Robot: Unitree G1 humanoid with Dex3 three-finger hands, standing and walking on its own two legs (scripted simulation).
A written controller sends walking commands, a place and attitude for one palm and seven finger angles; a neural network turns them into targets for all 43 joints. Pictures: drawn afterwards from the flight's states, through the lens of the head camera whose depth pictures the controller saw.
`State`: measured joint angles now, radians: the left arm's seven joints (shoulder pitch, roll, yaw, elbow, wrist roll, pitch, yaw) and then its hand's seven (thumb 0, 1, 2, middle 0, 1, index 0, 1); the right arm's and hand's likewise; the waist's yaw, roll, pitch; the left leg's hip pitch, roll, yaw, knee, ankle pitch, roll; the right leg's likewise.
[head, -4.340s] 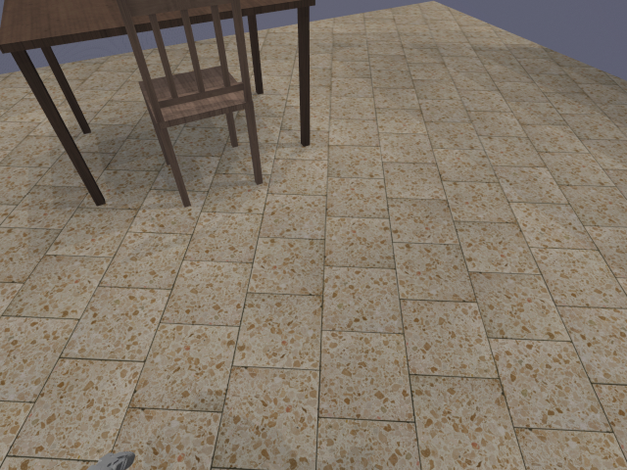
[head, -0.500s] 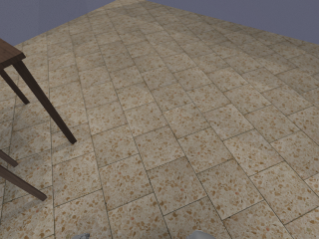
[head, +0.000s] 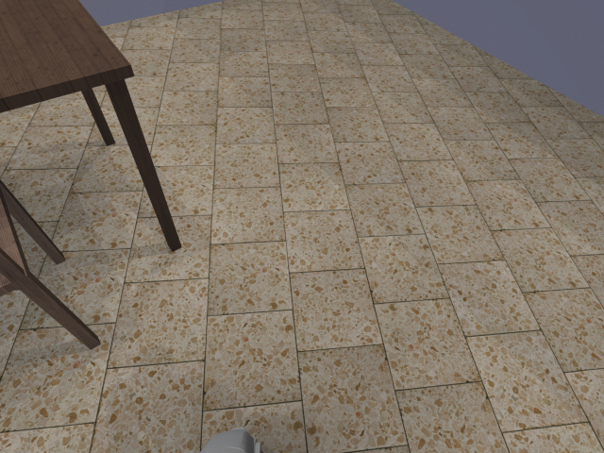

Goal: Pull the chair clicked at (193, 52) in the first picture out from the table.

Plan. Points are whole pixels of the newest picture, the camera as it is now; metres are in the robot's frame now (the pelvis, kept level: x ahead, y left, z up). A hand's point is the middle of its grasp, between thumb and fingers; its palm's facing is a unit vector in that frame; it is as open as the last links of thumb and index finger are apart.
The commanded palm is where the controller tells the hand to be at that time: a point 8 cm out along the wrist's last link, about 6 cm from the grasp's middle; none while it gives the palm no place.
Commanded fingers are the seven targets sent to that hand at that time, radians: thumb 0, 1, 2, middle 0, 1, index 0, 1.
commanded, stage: turn to face it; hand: left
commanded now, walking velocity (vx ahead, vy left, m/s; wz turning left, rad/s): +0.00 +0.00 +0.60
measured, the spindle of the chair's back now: out of the picture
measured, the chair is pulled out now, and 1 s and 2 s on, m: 0.00 0.00 0.00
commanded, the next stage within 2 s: take the last steps up to it in 0.96 s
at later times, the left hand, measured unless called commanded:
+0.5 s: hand out of the picture +0.10 +0.16 -0.12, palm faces +0.27 -0.92 -0.30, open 7.4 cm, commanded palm none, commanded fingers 0.00 0.90 0.90 -0.20 -0.30 -0.20 -0.30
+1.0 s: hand out of the picture -0.08 +0.17 -0.16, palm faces +0.55 -0.80 -0.25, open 7.4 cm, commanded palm none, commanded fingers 0.00 0.90 0.90 -0.20 -0.30 -0.20 -0.30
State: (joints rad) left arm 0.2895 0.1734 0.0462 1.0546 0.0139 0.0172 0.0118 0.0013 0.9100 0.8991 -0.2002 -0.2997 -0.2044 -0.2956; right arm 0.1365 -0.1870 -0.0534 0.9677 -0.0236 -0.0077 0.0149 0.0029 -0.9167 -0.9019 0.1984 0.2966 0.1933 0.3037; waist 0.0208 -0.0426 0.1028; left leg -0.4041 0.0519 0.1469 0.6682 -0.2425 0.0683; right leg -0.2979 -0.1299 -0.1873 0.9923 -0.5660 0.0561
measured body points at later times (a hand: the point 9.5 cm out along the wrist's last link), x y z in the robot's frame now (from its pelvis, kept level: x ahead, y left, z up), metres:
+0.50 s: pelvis +0.03 -0.06 +0.02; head +0.07 -0.09 +0.46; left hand +0.08 +0.20 -0.09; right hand +0.16 -0.31 -0.14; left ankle +0.01 +0.07 -0.64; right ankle +0.06 -0.17 -0.72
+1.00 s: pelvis +0.02 -0.03 +0.02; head +0.04 +0.02 +0.46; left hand -0.11 +0.21 -0.14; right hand +0.25 -0.18 -0.11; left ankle -0.05 +0.04 -0.72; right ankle +0.06 -0.17 -0.65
